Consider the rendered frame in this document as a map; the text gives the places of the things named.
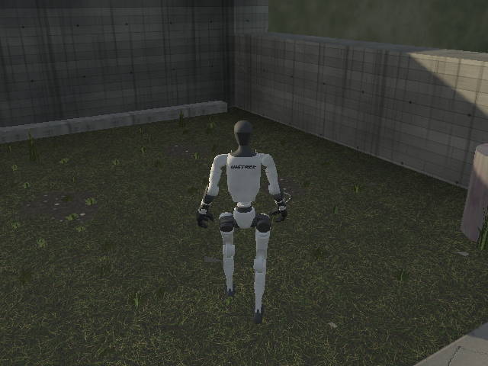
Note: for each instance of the robot right shin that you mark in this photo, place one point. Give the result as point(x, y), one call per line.
point(259, 286)

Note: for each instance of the left robot hand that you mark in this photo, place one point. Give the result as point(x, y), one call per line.
point(201, 217)

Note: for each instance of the left robot forearm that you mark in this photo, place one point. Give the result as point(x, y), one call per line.
point(206, 202)

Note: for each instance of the left robot thigh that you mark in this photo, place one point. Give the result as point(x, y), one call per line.
point(226, 223)

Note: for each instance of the right robot upper arm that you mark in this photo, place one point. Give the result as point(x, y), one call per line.
point(271, 172)

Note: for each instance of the left robot upper arm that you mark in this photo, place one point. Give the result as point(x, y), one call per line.
point(215, 173)

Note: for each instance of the right robot forearm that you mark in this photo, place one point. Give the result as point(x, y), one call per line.
point(279, 199)

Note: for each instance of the right robot hand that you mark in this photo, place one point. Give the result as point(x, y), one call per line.
point(276, 211)

